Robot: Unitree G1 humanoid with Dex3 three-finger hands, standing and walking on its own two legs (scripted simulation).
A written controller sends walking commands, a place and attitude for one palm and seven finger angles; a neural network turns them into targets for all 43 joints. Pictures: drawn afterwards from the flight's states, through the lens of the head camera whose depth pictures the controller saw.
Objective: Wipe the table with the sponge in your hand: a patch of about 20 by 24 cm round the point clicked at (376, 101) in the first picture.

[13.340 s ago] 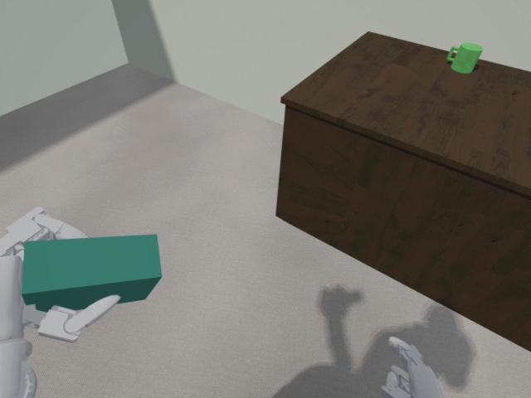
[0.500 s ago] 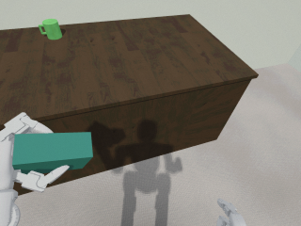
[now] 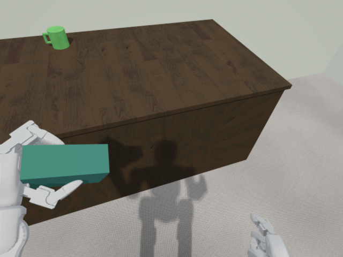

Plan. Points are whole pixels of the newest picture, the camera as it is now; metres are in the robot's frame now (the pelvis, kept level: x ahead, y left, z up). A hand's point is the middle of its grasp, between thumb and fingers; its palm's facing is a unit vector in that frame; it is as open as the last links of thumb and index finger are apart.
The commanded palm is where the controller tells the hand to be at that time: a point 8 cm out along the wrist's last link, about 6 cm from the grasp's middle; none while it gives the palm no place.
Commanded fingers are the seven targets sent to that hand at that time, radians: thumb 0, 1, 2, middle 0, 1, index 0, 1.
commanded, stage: look again from close up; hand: left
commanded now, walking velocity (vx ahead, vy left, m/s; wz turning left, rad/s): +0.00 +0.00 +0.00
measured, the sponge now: (80, 166) +0.24 +0.19 +0.14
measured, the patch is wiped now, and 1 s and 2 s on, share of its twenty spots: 0.00 0.00 0.00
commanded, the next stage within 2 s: shuffle to correct the standing spot in 0.06 s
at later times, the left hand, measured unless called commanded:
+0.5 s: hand (31, 138) +0.28 +0.30 +0.16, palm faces +0.40 -0.84 -0.37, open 9.7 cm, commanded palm +0.23 +0.33 +0.18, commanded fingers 0.00 0.10 1.30 -1.20 -1.60 -1.20 -1.60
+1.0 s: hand (10, 85) +0.39 +0.39 +0.19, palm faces +0.42 -0.78 -0.46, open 9.7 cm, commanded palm +0.32 +0.43 +0.18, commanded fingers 0.00 0.10 1.30 -1.20 -1.60 -1.20 -1.60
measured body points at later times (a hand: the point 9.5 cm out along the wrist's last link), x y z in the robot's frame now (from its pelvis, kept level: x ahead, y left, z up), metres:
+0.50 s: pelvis +0.07 +0.05 -0.01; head +0.07 +0.07 +0.44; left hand +0.25 +0.35 +0.18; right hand +0.25 -0.17 -0.06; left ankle +0.04 +0.09 -0.73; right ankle +0.09 -0.07 -0.72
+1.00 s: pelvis +0.15 +0.15 -0.04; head +0.18 +0.16 +0.41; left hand +0.37 +0.43 +0.21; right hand +0.33 -0.07 -0.11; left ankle +0.27 +0.31 -0.73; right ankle +0.13 +0.02 -0.70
